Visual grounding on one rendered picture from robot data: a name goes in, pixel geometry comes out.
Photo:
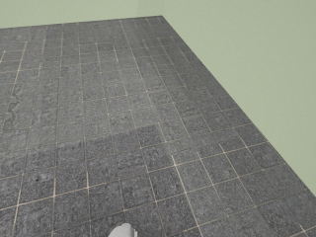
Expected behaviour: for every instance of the left robot thigh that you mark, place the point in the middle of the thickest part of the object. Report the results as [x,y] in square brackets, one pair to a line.
[124,231]

